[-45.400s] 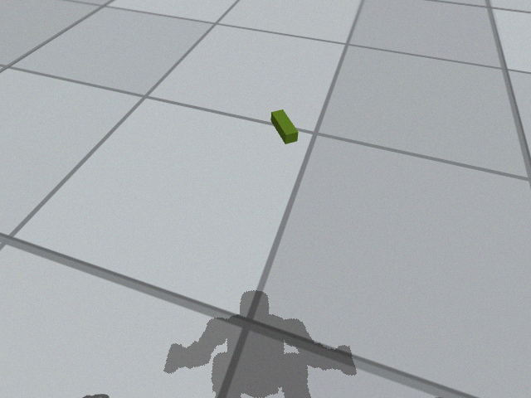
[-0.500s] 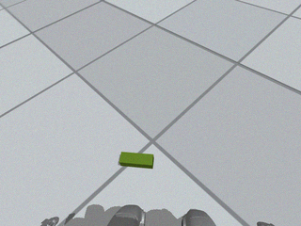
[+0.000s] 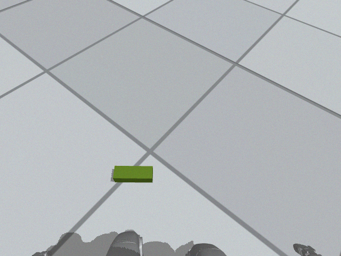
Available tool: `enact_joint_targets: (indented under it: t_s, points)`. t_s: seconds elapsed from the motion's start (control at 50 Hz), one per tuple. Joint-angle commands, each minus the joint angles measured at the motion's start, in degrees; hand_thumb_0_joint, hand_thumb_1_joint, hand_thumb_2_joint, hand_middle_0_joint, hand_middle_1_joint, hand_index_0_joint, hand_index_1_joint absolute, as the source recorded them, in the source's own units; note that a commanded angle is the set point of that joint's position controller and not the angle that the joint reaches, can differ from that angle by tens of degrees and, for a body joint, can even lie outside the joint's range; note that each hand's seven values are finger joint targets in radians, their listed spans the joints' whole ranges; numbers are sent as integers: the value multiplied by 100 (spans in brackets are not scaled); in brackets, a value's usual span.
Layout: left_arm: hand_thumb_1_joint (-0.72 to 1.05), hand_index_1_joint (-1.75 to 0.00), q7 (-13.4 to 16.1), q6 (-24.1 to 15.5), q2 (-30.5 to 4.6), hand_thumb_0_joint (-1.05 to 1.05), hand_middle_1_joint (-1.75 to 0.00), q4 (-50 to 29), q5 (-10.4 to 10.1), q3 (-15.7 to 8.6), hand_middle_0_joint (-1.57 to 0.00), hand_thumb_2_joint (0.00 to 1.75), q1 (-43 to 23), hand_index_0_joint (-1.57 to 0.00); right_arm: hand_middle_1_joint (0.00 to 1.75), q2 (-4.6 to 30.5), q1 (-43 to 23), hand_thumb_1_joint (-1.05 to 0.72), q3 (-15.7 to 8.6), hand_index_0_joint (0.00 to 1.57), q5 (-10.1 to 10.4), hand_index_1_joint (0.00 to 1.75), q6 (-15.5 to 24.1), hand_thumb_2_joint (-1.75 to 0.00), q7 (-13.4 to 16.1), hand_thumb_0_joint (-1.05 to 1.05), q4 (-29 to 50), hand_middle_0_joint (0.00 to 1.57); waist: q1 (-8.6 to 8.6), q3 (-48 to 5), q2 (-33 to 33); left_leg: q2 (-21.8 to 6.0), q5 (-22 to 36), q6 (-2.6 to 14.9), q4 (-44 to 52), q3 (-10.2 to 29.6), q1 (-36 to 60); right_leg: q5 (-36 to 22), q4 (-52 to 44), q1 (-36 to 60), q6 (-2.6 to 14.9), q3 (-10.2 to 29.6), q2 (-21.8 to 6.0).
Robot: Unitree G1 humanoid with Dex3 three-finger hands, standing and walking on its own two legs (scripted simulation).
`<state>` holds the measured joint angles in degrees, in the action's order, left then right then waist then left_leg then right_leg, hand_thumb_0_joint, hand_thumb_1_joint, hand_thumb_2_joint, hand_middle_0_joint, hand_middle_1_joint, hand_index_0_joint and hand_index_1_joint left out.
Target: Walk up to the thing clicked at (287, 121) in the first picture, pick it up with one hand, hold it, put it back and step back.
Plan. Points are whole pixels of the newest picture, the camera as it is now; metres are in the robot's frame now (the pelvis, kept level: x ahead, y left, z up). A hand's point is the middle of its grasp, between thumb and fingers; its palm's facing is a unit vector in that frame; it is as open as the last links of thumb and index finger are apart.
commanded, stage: walk up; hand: left
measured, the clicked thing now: (133, 174) +0.54 +0.19 -0.71
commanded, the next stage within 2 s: stand in 1.00 s
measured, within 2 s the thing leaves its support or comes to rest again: neither
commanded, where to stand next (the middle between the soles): +0.17 -0.06 m, yaw +1 degrees
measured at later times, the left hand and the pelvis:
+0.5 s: hand out of the picture +0.08 +0.27 -0.14, palm faces -0.02 -0.93 -0.37, open 7.4 cm; pelvis +0.01 +0.00 +0.01, yaw -1 degrees
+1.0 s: hand (68, 251) +0.12 +0.24 -0.12, palm faces +0.03 -0.94 -0.35, open 7.4 cm; pelvis +0.02 -0.01 +0.03, yaw +3 degrees
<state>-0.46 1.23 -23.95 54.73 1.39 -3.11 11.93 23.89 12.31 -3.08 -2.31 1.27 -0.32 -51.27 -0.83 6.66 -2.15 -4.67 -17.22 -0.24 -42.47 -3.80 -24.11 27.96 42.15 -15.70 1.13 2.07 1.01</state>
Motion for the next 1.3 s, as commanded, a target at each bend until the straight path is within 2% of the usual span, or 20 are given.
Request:
enact_joint_targets:
  t_s: [0.0, 0.02, 0.04, 0.12, 0.2, 0.22, 0.24, 0.26, 0.28, 0.3, 0.36, 0.48, 0.52, 0.54, 0.56, 0.62, 0.72, 0.76, 0.82, 1.28]
  points:
    - [90, -30, 110, -331, -1455, 0, -30, -156, 183, -440, -20, 90, 595, -20, 30, 842, 34, -90, -129, 20, 163, 30, 74, -90, 113, 0, 426, 20, 317, -824, -435, -51, 481, 331, -616, 562, -741, -1087, -2263, 1483, 601, 1997, -1117]
    - [90, -30, 89, -303, -1827, 0, -30, -280, 115, -482, -20, 90, 333, -20, 30, 946, -457, -90, -149, 20, 149, 30, 94, -90, 175, 0, 528, 20, 461, -398, -885, 381, -1416, 219, -779, 136, -1362, -458, -2390, 943, 1251, 2873, -1788]
    - [90, -30, 51, -282, -1962, 0, -30, -390, 115, -497, -20, 90, 148, -20, 30, 1215, -516, -90, -259, 20, 104, 30, 134, -90, 224, 0, 443, 20, 449, 20, -868, 209, -1655, 189, -1174, 485, -1067, -765, -2346, 253, 1527, 3067, -2110]
    - [90, -30, 48, -336, -1221, 0, -30, -415, 11, -328, -20, 90, 176, -20, 30, 960, -18, -90, -168, 20, 212, 30, 266, -90, 147, 0, 123, 20, 182, -168, -739, 319, -635, 213, -363, 248, -619, -3813, -1633, 1007, 1036, 1174, -1232]
    - [90, -30, 15, -228, -1173, 0, -30, -582, -108, -240, -20, 90, -127, -20, 30, 852, 334, -90, -189, 20, 220, 30, 339, -90, 135, 0, -95, 20, -46, -522, -624, 657, 848, 238, 1434, -125, 1317, -3573, -720, 87, 682, 471, -836]
    - [90, -30, 10, -221, -1018, 0, -30, -650, -160, -179, -20, 90, -240, -20, 30, 975, 648, -90, -256, 20, 185, 30, 349, -90, 172, 0, -216, 20, -212, -762, -306, 529, 1142, 292, 1638, 148, 2050, -3166, -248, -304, 505, 376, -741]
    - [90, -30, 12, -223, -695, 0, -30, -724, -215, -79, -20, 90, -217, -20, 30, 1272, 920, -90, -352, 20, 120, 30, 371, -90, 202, 0, -250, 20, -351, -1033, 559, -335, 1324, 487, 2060, 1384, 2640, -1994, 620, -939, 237, 125, -330]
    - [90, -30, 49, -165, -482, 0, -30, -664, -260, -20, -20, 90, 78, -20, 30, 1458, 713, -90, -342, 20, 96, 30, 389, -90, 222, 0, -119, 20, -106, -1104, 936, -1451, 1120, 978, 2431, 2994, 2627, 164, 1160, -1354, 47, 145, 146]
    - [90, -30, 124, -68, -983, 0, -30, -435, -209, -139, -20, 90, 338, -20, 30, 1731, 408, -90, -402, 20, 175, 30, 362, -90, 189, 0, -39, 20, -51, -1041, 734, -1891, -92, 1542, 2553, 3492, 1838, 758, 1476, -949, 86, 421, -141]
    - [90, -30, 125, -67, -1097, 0, -30, -355, -178, -149, -20, 90, 321, -20, 30, 1677, 51, -90, -412, 20, 152, 30, 337, -90, 180, 0, 42, 20, 64, -687, 728, -1864, -676, 1659, 2728, 3493, 1388, 666, 1556, -944, 96, 414, -294]
    - [90, -30, 5, -81, -1003, 0, -30, -154, -127, -183, -20, 90, 317, -20, 30, 1303, -434, -90, -214, 20, 97, 30, 318, -90, 160, 0, 128, 20, 201, -200, 842, -1027, -1148, 1021, 2773, 2076, 585, 178, 738, -657, 109, 302, -467]
    - [90, -30, 27, -183, -821, 0, -30, 241, -91, -209, -20, 90, 627, -20, 30, 1066, -742, -90, -89, 20, 192, 30, 46, -90, 48, 0, 49, 20, 351, -527, 962, -544, -1128, 560, 2048, 1220, -268, -1103, -1110, 913, 59, -272, -168]
    - [90, -30, 76, -239, -1111, 0, -30, 111, -4, -264, -20, 90, 300, -20, 30, 826, -649, -90, -22, 20, 255, 30, -37, -90, 23, 0, 55, 20, 233, -397, 162, -123, -1225, 242, 1445, 947, -396, -569, -1937, 575, 241, 736, -765]
    - [90, -30, 89, -265, -1462, 0, -30, -7, 18, -277, -20, 90, -61, -20, 30, 770, -698, -90, -53, 20, 256, 30, -89, -90, 23, 0, -4, 20, 162, -173, -454, 432, -1244, 81, 663, 740, -39, 880, -2797, -531, 534, 1959, -1545]
    - [90, -30, 95, -263, -1593, 0, -30, -160, 36, -270, -20, 90, -725, -20, 30, 897, -594, -90, -127, 20, 234, 30, -139, -90, 31, 0, -150, 20, -10, 42, -656, 482, -1158, 44, -215, 701, 681, 1434, -3033, -1512, 797, 2221, -1925]
    - [90, -30, 126, -336, -1179, 0, -30, -226, -11, -170, -20, 90, -1123, -20, 30, 809, -264, -90, -95, 20, 284, 30, -88, -90, -48, 0, -401, 20, -170, -231, -409, 418, -108, 113, 418, 595, 1008, -416, -2360, -894, 537, 953, -1329]
    - [90, -30, 80, -353, -980, 0, -30, -70, -61, -95, -20, 90, -667, -20, 30, 934, -206, -90, -97, 20, 148, 30, 42, -90, 38, 0, -491, 20, 51, -994, -351, 5, 1094, 277, 1669, 1104, 1775, -2102, -1473, -177, 286, 609, -1175]
    - [90, -30, 106, -354, -862, 0, -30, 143, -122, -76, -20, 90, -724, -20, 30, 1074, -695, -90, -92, 20, 202, 30, 55, -90, -13, 0, -483, 20, 255, -955, 158, -322, 996, 470, 1818, 1625, 1050, -1192, -1640, 483, 31, 1, -617]
    - [90, -30, 111, -402, -1059, 0, -30, 152, -80, -88, -20, 90, -908, -20, 30, 936, -545, -90, -12, 20, 188, 30, 11, -90, -33, 0, -602, 20, 116, -950, 25, 24, 1132, 299, 1694, 1066, 1035, -1401, -1990, 689, 173, 412, -940]
    - [90, -30, 51, -369, -811, 0, -30, 761, -97, 89, -20, 90, -1062, -20, 30, 788, -1143, -90, 51, 20, 190, 30, 89, -90, 36, 0, -945, 20, 82, -789, 198, -244, 1341, 120, 2658, 1088, 1612, -2157, -2622, 961, -52, 171, -843]
